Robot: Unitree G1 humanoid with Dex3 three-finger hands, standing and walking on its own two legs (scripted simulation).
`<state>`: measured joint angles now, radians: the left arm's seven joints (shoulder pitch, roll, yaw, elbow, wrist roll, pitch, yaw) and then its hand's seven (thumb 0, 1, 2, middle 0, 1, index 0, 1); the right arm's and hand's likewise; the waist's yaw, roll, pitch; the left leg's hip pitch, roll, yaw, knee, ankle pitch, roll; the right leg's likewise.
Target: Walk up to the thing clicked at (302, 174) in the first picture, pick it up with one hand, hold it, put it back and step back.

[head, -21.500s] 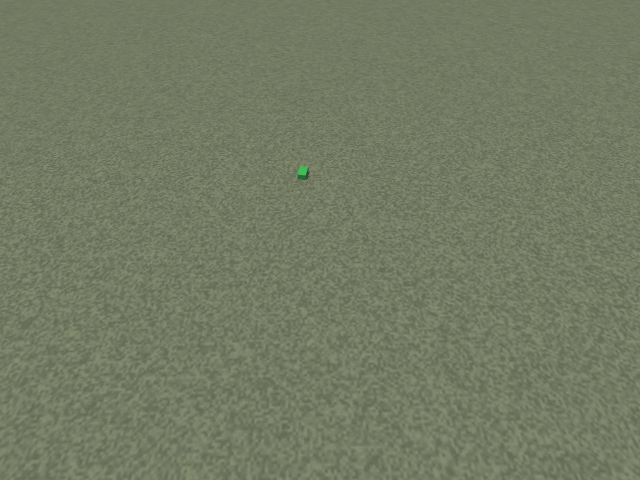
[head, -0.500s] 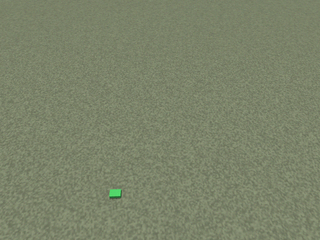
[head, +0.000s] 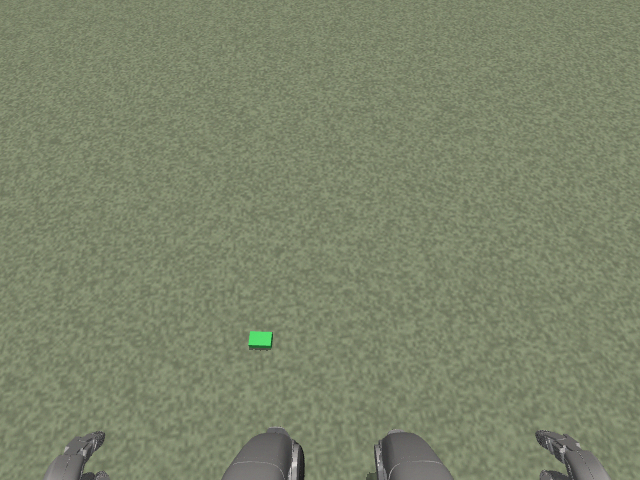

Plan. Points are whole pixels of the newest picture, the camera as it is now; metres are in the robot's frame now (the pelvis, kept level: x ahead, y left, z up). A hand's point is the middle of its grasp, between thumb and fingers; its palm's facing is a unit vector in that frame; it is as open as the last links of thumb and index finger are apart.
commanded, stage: walk up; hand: left
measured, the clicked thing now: (260, 339) +0.49 +0.21 -0.73
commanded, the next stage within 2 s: stand in 1.66 s
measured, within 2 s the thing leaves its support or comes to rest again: neither
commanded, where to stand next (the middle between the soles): +0.10 +0.02 m, yaw -2 degrees
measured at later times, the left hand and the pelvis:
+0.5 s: hand out of the picture +0.02 +0.26 -0.14, palm faces -0.06 -0.93 -0.36, open 7.4 cm; pelvis -0.03 -0.01 +0.01, yaw -3 degrees
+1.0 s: hand out of the picture +0.03 +0.27 -0.10, palm faces +0.04 -0.86 -0.51, open 7.4 cm; pelvis -0.03 -0.03 +0.01, yaw +3 degrees
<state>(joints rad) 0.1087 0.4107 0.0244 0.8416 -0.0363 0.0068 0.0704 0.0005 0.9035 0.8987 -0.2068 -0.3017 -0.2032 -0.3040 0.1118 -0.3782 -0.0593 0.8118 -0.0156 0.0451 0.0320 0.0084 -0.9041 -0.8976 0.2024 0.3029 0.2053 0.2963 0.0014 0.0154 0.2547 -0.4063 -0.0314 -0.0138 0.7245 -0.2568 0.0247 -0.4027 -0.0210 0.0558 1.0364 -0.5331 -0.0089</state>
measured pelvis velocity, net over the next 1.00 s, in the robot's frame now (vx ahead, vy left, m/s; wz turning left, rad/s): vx -0.03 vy -0.03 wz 0.05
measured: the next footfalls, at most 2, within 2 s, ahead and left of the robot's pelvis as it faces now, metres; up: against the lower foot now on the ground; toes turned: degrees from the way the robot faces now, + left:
right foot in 0.20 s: -0.02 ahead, -0.11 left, +0.00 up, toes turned -4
right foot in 0.66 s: +0.05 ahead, -0.14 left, +0.00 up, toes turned -2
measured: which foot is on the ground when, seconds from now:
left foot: down 0.00-0.68, up 0.70-1.00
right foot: up 0.00-0.18, down 0.20-0.46, up 0.48-0.64, down 0.66-1.00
